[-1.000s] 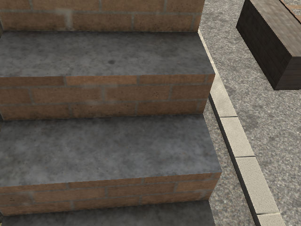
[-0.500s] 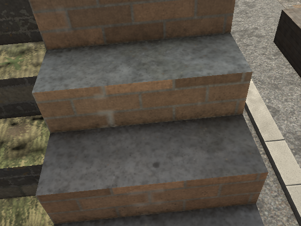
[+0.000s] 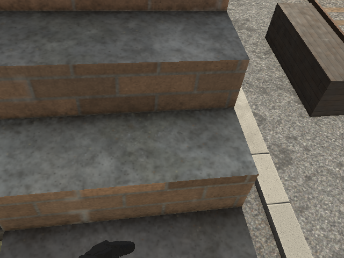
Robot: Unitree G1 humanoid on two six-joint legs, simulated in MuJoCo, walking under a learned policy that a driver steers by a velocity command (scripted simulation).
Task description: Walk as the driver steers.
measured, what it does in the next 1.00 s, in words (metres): climbs: left foot 0.19 m higher, then right foot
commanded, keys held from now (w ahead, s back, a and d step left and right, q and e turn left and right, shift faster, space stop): w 0.30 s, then no key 0.70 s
